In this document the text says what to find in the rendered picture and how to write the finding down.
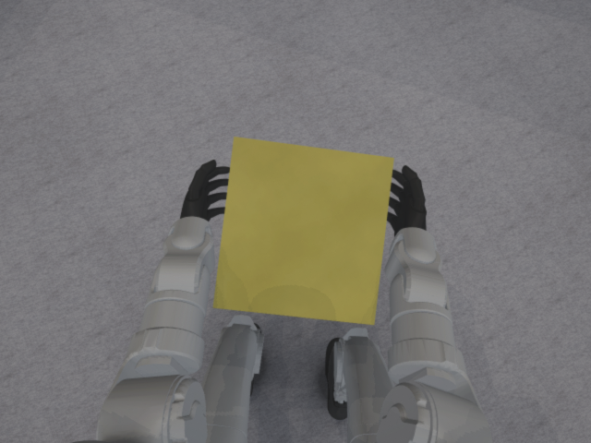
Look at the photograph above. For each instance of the robot left upper arm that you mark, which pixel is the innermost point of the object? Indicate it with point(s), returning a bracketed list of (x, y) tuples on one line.
[(165, 409)]

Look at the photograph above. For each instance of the robot left forearm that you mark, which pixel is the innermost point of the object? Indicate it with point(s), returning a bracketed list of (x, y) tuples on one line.
[(169, 339)]

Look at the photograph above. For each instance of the robot right forearm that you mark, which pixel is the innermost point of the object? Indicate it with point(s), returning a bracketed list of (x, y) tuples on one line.
[(423, 347)]

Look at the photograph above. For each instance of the robot right hand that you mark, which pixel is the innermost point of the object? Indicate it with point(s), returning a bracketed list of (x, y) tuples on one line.
[(410, 210)]

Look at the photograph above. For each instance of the robot right upper arm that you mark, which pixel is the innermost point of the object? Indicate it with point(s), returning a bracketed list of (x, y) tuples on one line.
[(413, 412)]

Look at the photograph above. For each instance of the robot left hand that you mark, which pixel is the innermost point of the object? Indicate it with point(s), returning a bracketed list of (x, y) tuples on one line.
[(198, 200)]

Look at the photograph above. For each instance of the carton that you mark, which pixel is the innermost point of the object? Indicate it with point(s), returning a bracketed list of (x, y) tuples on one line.
[(303, 231)]

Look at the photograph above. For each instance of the right robot shin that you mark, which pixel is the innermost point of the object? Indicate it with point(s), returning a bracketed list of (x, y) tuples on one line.
[(339, 393)]

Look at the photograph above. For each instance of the robot left thigh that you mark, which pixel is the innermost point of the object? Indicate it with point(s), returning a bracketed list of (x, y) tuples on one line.
[(227, 383)]

